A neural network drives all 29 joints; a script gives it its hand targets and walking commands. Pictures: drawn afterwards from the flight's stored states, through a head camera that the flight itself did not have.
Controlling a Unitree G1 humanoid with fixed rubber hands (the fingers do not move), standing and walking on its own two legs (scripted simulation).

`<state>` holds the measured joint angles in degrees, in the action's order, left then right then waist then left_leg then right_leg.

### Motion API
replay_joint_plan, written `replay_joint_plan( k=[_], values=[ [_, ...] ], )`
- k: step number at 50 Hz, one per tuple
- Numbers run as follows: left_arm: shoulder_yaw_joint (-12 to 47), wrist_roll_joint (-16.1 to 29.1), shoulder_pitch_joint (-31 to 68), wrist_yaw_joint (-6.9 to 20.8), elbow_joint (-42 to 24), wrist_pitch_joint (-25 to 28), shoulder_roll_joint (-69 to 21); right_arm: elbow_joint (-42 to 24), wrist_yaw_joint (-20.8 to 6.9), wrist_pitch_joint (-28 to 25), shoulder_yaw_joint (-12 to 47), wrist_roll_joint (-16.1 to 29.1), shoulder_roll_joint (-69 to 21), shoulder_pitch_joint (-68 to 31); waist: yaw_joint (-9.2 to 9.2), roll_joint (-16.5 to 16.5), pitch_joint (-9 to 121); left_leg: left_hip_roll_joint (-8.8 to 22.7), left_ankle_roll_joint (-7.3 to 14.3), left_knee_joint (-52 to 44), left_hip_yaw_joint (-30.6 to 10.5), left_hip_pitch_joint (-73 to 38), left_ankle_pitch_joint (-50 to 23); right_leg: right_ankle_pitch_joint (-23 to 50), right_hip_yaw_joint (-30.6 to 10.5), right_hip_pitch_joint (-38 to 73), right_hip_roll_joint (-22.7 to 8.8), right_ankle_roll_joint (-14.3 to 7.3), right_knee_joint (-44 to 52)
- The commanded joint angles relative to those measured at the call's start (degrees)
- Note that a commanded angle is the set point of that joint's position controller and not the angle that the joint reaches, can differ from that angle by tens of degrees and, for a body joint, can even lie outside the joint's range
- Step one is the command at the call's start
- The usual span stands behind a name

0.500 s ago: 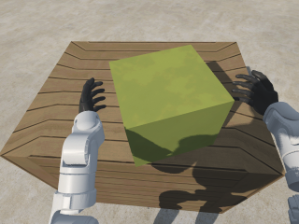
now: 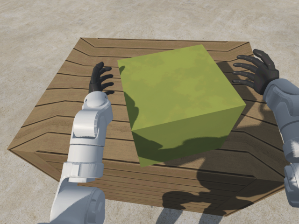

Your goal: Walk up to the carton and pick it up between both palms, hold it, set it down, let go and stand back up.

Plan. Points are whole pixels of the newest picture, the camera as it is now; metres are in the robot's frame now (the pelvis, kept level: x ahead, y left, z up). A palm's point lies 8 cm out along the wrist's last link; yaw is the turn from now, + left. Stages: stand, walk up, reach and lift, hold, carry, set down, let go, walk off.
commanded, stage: reach and lift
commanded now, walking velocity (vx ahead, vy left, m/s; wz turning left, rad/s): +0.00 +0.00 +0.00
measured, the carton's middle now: (171, 106) +0.46 +0.02 +0.03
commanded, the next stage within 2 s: none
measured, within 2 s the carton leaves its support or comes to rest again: neither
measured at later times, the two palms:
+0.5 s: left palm (99, 112) +0.38 +0.21 +0.07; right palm (257, 89) +0.48 -0.20 +0.10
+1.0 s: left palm (108, 114) +0.39 +0.20 +0.04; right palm (245, 93) +0.51 -0.19 +0.06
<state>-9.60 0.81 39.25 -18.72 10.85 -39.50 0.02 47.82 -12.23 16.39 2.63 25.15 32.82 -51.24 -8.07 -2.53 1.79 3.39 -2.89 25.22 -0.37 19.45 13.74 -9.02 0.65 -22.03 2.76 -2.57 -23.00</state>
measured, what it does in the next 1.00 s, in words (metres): stands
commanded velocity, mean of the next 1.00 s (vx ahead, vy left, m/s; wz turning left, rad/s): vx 0.00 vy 0.00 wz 0.00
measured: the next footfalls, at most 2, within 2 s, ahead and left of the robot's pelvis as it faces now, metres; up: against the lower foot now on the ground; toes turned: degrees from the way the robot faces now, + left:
none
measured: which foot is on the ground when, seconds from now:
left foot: down 0.00-1.00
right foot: down 0.00-1.00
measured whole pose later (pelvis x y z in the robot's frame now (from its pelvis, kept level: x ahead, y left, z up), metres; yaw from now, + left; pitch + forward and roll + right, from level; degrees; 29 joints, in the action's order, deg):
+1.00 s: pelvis +0.02 +0.00 +0.00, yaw +0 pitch +18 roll -1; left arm -9.7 0.8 31.6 -12.9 28.3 -5.3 -2.7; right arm 61.0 -12.3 -9.7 9.8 23.6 32.3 -51.4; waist -10.0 -4.3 3.9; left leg 3.4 -2.6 25.2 -0.4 29.1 13.9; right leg -8.6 0.6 -31.2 2.8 -2.1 -22.0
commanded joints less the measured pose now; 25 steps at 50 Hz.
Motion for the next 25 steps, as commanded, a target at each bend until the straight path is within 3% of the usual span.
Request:
replay_joint_plan(
  k=[1, 3, 5, 8, 11, 12, 15, 16, 17, 18, 20, 21, 22, 25],
  values=[
    [-5.59, 4.4, 23.43, -0.03, -0.41, 3.94, 10.41, -1.88, 0.28, -3.35, 0.6, -1.82, 19.07, -34.01, -7.12, 8.98, 32.68, -2.82, -1.24, -3.28, 3.47, 4.19, -19.78, 24.33, -1.62, 23.47, 2.59, -0.32, -0.41],
    [-5.18, 3.34, 22.26, 0.33, 1.81, 4.58, 8.86, 1.52, 0.19, -3.88, 0.36, -2.46, 17.9, -32.59, -6.54, 8.29, 31.68, -2.81, -1.38, -3.41, 3.18, 3.77, -20.16, 25.03, -1.41, 22.59, 2.67, -0.79, -0.33],
    [-3.78, 3.57, 21.92, 0.63, -0.76, 6.18, 7.64, -1.19, 0.13, -5.26, 0.35, -2.55, 17.23, -32.14, -6.25, 7.6, 34.17, -2.65, -1.55, -2.44, 2.64, 1.69, -22.37, 25.35, -0.94, 20.96, 3.04, -0.92, -0.39],
    [-3.9, 3.32, 20.76, 1.3, 1.0, 8.16, 7.52, -1.55, 0.35, -6.7, 0.14, -3.33, 16.49, -31.28, -6.06, 8.79, 34.66, -2.77, -1.34, -2.27, 2.69, 4.24, -22.2, 27.61, -1.32, 21.98, 3.01, -0.9, -1.03],
    [-2.74, 3.39, 18.02, 2.06, 4.27, 9.84, 6.07, 1.3, 0.15, -7.56, 0.6, -4.2, 15.2, -29.48, -5.95, 9.92, 33.05, -2.78, -1.18, -2.55, 2.85, 4.77, -21.42, 26.91, -1.02, 20.86, 2.95, -0.72, -0.89],
    [-2.84, 2.91, 17.96, 2.14, 5.35, 10.49, 5.67, 4.03, -0.17, -7.74, 1.06, -4.44, 14.62, -28.69, -6.1, 8.67, 32.23, -2.73, -1.28, -2.88, 3.04, 5.33, -20.89, 25.09, -0.9, 20.83, 2.89, -1.09, -0.6],
    [-3.53, 2.18, 16.83, 2.98, 8.12, 14.27, 5.72, 5.16, -0.57, -9.79, 1.9, -4.78, 12.75, -27.73, -6.91, 10.09, 30.54, -2.86, -0.8, -3.32, 3.14, 6.72, -19.47, 24.6, -1.08, 21.13, 2.63, -0.64, -0.81],
    [-2.51, 2.72, 16.45, 3.07, 7.34, 15.71, 5.47, 3.96, -0.63, -10.82, 1.4, -4.88, 12.23, -27.37, -6.22, 10.74, 33.36, -2.66, -0.96, -2.88, 3.1, 5.9, -21.07, 25.46, -0.62, 21.16, 2.94, -0.75, -1.17],
    [-1.14, 2.99, 16.83, 3.01, 8.18, 17.3, 4.42, 4.77, -0.8, -11.96, 1.05, -5.02, 12.31, -27.11, -5.65, 9.16, 33.84, -2.73, -1.35, -2.42, 2.97, 5.87, -20.89, 24.48, -0.3, 19.41, 3.08, -0.91, -0.94],
    [-2.41, 2.52, 16.02, 3.14, 7.69, 19.09, 5.51, 4.23, -0.97, -13.25, 2.48, -4.57, 11.4, -26.97, -6.81, 9.13, 35.78, -2.87, -1.15, -1.83, 3.3, 6.23, -22.37, 27.11, -0.86, 20.67, 3.03, -0.9, -1.61],
    [-1.6, 2.76, 16.71, 3.53, 9.07, 22.0, 5.15, 6.73, -1.31, -15.17, 2.51, -4.49, 10.68, -26.54, -6.23, 8.33, 35.65, -3.11, -1.34, -1.44, 3.48, 7.76, -22.79, 27.24, -0.55, 20.34, 2.93, -0.9, -2.17],
    [-1.08, 2.93, 15.89, 3.77, 12.31, 23.08, 5.28, 8.15, -1.56, -15.33, 3.16, -4.35, 10.47, -26.54, -6.65, 9.07, 34.49, -2.93, -1.14, -1.85, 3.58, 8.85, -21.12, 25.08, -0.66, 19.62, 2.68, -0.87, -1.83],
    [-1.5, 2.84, 16.05, 3.68, 10.45, 24.52, 5.39, 8.51, -1.66, -16.46, 3.25, -4.56, 10.12, -26.31, -6.66, 8.66, 36.78, -2.8, -1.22, -1.53, 3.73, 8.08, -22.02, 25.2, -0.63, 19.96, 3.0, -0.95, -2.19],
    [-0.32, 3.39, 15.55, 4.2, 14.34, 28.36, 4.51, 11.34, -1.92, -18.93, 4.0, -4.0, 8.56, -26.47, -6.63, 8.5, 37.11, -2.8, -1.43, -0.94, 3.96, 9.67, -22.45, 26.82, -0.92, 19.5, 2.6, -0.69, -2.78]
  ],
)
